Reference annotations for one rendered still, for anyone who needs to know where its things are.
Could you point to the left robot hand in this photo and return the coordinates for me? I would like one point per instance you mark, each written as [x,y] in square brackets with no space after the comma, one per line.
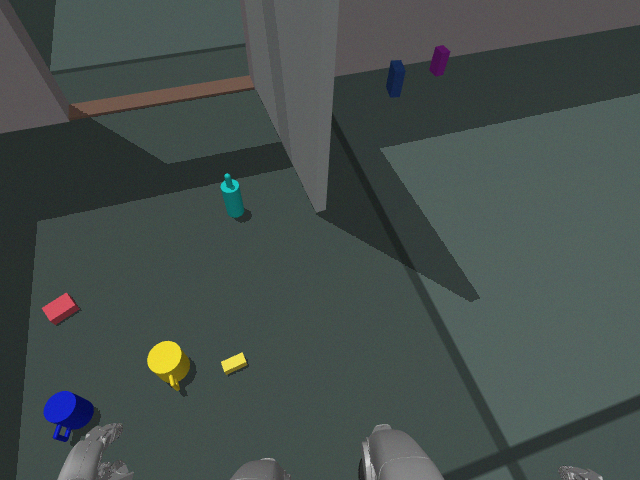
[85,457]

